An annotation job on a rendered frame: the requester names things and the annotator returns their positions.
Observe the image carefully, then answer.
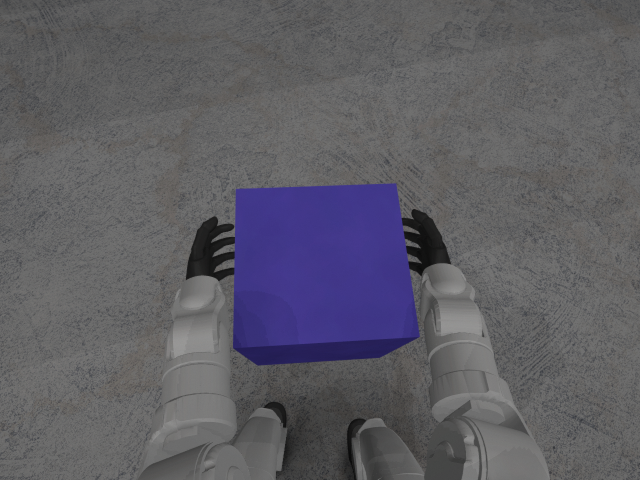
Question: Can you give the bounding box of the robot right hand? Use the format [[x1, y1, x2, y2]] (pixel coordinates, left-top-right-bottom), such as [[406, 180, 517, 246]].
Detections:
[[402, 209, 451, 276]]

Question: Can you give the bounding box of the left robot thigh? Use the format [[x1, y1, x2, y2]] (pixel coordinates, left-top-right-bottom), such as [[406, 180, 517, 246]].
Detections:
[[231, 417, 287, 480]]

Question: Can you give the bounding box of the left robot forearm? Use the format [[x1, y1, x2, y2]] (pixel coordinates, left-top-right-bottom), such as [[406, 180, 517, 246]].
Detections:
[[136, 276, 237, 480]]

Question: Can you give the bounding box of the robot left hand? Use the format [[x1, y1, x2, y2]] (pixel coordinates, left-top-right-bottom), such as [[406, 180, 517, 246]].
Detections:
[[186, 216, 235, 281]]

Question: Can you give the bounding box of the robot right upper arm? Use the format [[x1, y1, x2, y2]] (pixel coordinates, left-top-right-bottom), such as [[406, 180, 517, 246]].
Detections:
[[424, 415, 549, 480]]

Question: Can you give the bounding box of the right robot thigh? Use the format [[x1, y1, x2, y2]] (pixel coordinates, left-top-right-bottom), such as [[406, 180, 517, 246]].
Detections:
[[352, 427, 425, 480]]

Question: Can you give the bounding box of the right robot forearm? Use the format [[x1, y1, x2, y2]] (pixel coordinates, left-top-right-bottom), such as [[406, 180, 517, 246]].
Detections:
[[420, 263, 550, 480]]

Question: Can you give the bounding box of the robot thigh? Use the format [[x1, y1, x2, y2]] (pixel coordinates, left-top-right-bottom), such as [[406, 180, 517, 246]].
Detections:
[[352, 427, 425, 480], [231, 417, 287, 480]]

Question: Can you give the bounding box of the robot left upper arm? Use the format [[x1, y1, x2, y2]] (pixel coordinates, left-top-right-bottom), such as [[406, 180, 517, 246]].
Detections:
[[138, 441, 251, 480]]

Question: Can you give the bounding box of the carton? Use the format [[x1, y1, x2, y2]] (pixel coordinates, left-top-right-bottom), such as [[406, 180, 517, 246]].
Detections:
[[233, 183, 420, 366]]

